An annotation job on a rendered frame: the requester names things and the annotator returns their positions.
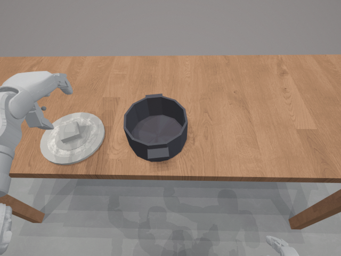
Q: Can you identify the pot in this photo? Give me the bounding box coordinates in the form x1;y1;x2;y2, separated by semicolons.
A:
124;94;188;162

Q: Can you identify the lid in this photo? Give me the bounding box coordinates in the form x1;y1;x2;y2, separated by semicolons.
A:
40;113;105;165

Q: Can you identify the knob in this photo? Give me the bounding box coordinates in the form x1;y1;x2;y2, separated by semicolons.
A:
59;121;82;143

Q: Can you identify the robot left forearm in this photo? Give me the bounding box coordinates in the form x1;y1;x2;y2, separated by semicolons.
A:
0;84;34;197

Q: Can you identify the table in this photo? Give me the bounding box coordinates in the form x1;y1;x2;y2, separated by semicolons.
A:
0;54;341;229

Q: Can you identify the robot right hand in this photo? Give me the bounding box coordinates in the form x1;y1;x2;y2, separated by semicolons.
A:
266;236;299;256

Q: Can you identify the robot left hand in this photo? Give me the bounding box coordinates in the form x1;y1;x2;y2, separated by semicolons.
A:
2;71;73;130

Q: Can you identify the left robot upper arm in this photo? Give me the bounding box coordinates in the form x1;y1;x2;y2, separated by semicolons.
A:
0;203;12;255

